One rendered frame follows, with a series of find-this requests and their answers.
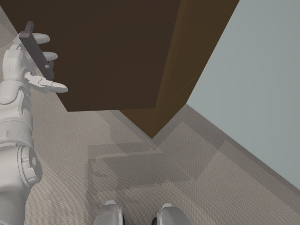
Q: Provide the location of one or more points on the robot left thigh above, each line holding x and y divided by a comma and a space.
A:
110, 214

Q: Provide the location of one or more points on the handle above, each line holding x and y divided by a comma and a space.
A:
35, 52

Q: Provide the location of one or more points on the robot left upper arm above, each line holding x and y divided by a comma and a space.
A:
20, 170

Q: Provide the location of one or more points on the right robot shin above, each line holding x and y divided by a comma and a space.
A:
166, 205

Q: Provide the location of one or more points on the cupboard door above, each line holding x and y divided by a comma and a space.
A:
111, 53

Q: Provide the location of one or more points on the robot left forearm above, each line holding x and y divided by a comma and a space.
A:
16, 121

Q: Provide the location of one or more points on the robot left hand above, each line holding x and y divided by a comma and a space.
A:
16, 65

